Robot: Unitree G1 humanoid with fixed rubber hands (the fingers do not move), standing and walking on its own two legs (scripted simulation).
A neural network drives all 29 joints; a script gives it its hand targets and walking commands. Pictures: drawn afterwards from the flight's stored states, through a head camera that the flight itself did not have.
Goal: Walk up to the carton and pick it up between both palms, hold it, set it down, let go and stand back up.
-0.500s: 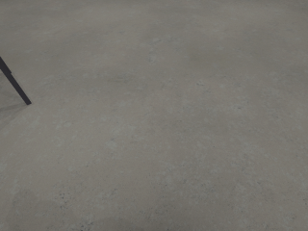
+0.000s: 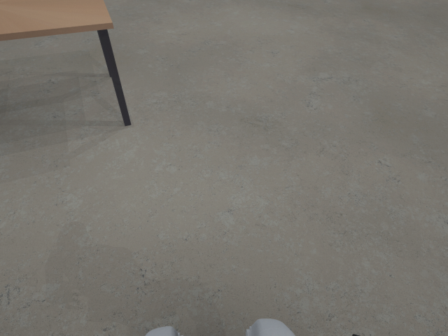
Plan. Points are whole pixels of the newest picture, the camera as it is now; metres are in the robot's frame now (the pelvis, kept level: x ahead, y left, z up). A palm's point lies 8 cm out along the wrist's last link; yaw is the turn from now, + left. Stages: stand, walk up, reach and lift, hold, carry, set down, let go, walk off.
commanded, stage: walk up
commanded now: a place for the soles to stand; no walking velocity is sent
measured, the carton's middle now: out of the picture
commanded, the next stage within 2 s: none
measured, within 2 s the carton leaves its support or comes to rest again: neither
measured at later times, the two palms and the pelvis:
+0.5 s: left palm out of the picture +0.11 +0.35 -0.09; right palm (256, 209) +0.39 -0.11 -0.09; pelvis +0.21 +0.10 +0.02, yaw +17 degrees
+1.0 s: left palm out of the picture +0.42 +0.50 -0.08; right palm (206, 171) +0.55 +0.01 -0.13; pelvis +0.43 +0.23 +0.00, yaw +24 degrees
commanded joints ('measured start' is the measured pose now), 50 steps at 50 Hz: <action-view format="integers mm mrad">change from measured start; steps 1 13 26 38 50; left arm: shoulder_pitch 61 118 148 221 299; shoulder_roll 94 116 175 60 201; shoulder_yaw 15 7 36 -2 59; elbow -138 -179 -153 -271 -300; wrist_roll -6 61 51 -9 47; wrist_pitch -52 -86 -62 -49 -46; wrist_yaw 6 79 63 -4 71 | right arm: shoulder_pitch -20 -52 -79 -1 -56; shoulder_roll -258 -163 -85 -200 -186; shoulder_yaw -65 -43 -44 -67 -40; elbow -89 -108 -122 -118 -214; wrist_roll -22 -52 -17 -13 -39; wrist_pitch -22 14 -39 -56 4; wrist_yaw -23 29 70 -24 21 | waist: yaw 18 66 31 2 107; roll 294 -42 -4 268 -33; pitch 10 113 66 -50 17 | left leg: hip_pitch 15 -550 81 125 -548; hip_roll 291 104 46 278 45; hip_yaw -495 -201 51 -442 -141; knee -493 492 -131 -427 587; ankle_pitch -229 -30 177 132 -209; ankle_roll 265 -84 19 267 -48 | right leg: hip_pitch -138 290 167 -163 353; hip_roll -38 -343 -254 -39 -426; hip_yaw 63 404 -241 68 824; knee -192 -1044 -850 -64 -1084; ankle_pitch -27 -114 494 83 -449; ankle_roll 13 -178 -147 22 -272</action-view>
